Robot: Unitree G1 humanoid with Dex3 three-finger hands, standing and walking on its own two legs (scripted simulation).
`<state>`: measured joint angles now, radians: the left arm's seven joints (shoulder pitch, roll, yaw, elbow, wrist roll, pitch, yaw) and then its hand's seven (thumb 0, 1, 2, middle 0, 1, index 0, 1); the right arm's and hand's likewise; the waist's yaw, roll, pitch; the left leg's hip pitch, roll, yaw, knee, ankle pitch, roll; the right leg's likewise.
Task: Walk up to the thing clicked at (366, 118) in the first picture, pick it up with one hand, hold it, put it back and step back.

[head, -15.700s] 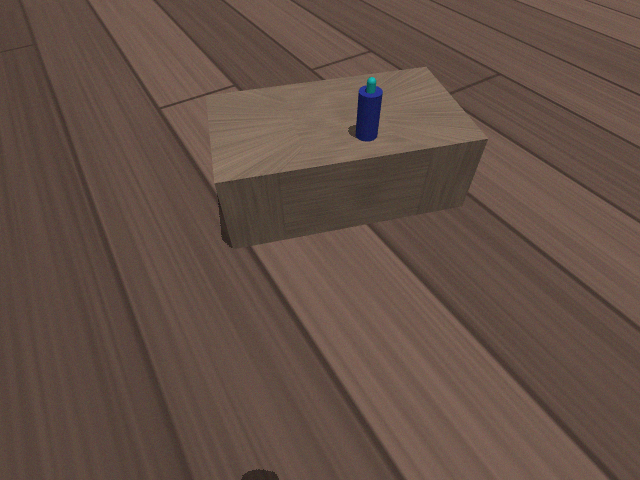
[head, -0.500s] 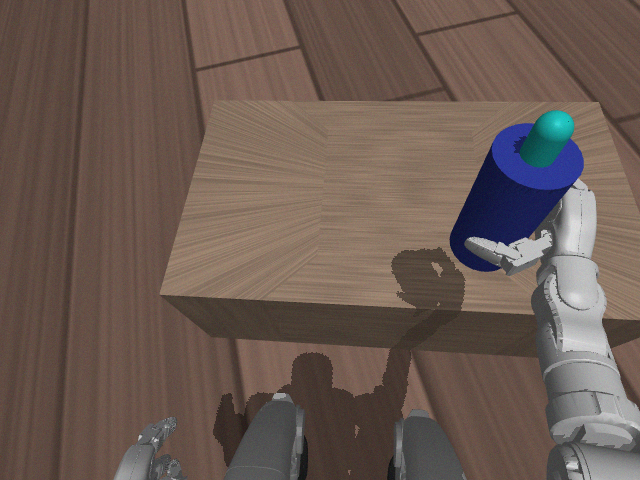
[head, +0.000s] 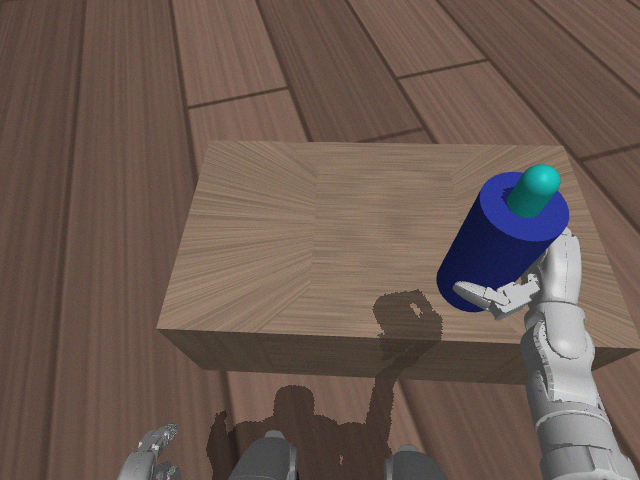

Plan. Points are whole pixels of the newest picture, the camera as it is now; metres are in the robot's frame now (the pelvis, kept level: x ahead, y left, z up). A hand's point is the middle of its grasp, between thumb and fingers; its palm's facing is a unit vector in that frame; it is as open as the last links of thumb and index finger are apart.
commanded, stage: lift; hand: right
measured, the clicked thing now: (498, 239) +0.37 -0.16 +0.09
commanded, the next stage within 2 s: hold in 0.40 s
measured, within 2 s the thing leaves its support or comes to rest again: neither
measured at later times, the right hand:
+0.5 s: hand (509, 257) +0.35 -0.17 +0.07, palm faces +0.12 +0.99 -0.02, open 11.5 cm
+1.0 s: hand (521, 261) +0.34 -0.18 +0.08, palm faces +0.13 +0.99 -0.02, open 11.5 cm
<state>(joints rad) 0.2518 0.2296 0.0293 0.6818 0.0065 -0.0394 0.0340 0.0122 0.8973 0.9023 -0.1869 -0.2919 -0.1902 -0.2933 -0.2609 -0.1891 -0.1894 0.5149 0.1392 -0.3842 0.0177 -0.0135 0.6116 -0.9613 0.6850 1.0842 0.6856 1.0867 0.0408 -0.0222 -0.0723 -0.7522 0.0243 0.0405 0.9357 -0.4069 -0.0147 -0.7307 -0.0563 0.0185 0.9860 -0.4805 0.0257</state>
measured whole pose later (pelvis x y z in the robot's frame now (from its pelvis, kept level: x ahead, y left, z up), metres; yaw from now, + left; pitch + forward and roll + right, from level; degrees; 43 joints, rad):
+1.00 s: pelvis +0.01 -0.01 +0.02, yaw +0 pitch +8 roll +1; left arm 0.23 0.21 0.02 0.68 0.00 -0.03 0.05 0.01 0.90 0.90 -0.20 -0.30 -0.20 -0.30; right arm -0.13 -0.18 -0.15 0.39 0.15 -0.34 0.03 -0.01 0.61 -0.95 0.69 1.08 0.69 1.08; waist 0.01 -0.02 -0.05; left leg -0.56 0.03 0.03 0.79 -0.37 -0.03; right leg -0.54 -0.05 0.01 0.84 -0.44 0.02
